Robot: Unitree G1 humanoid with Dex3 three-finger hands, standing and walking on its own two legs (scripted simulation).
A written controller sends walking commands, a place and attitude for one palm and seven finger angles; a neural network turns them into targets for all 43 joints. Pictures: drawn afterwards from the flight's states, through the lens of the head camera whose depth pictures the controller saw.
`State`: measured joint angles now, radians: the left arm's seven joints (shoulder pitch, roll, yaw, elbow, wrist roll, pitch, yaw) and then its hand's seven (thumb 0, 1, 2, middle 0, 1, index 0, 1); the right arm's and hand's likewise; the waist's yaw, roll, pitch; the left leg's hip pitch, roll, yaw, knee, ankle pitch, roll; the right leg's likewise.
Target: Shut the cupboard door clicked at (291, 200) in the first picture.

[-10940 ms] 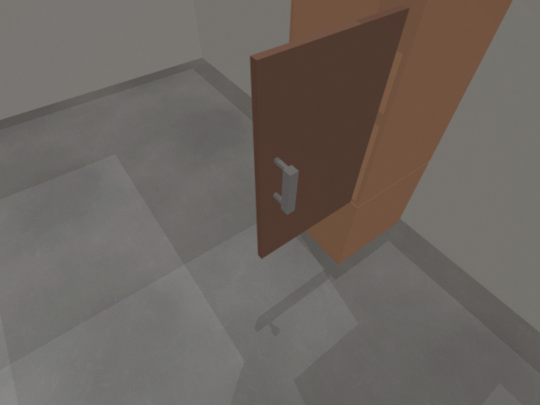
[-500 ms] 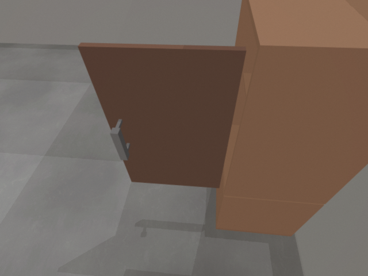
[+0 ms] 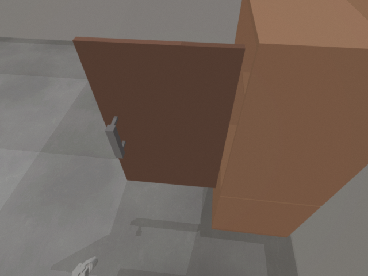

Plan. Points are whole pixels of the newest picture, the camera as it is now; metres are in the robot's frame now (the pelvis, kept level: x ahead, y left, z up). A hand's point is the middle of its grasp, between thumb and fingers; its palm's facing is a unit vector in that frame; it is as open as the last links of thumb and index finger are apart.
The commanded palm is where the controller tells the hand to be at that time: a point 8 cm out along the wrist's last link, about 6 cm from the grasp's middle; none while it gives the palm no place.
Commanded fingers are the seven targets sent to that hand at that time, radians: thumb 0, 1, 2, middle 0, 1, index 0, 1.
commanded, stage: raise the hand and make a fist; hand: left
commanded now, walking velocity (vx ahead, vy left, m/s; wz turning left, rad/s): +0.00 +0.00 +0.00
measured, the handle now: (117, 137) +0.49 +0.23 -0.03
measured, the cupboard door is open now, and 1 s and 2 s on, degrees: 91 91 91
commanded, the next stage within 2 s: bring the fist close to the handle in 1.82 s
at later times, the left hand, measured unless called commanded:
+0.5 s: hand out of the picture +0.12 +0.18 -0.05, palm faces -0.05 -1.00 -0.04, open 5.3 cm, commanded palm +0.11 +0.23 -0.05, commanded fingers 0.00 0.90 0.90 -0.75 -0.90 -0.75 -0.90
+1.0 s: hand (93, 268) +0.15 +0.20 -0.05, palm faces -0.05 -1.00 -0.04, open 3.3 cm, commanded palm +0.13 +0.26 -0.04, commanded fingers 0.00 0.90 0.90 -1.21 -1.40 -1.21 -1.40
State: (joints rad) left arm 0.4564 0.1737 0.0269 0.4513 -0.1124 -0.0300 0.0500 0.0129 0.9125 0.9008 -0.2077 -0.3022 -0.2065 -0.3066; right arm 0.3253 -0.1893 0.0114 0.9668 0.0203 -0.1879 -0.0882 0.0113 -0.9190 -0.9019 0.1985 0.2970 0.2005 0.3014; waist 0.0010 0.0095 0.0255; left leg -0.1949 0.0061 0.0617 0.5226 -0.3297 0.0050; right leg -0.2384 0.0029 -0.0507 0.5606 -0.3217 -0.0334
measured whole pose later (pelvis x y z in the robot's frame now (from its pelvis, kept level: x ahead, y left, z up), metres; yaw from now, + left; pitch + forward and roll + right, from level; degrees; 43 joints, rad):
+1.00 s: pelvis -0.06 +0.03 -0.10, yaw +1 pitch +16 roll -3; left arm 0.45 0.25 0.10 -0.10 -0.25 -0.38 -0.26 0.01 0.90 0.90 -1.03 -1.21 -1.03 -1.21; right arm 0.25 -0.25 -0.02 0.47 0.02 -0.20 -0.05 0.01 -0.91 -0.90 0.20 0.30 0.20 0.30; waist -0.01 0.02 -0.15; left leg -0.97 0.01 0.01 1.24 -0.55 0.04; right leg -0.95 -0.02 -0.10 1.18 -0.51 -0.01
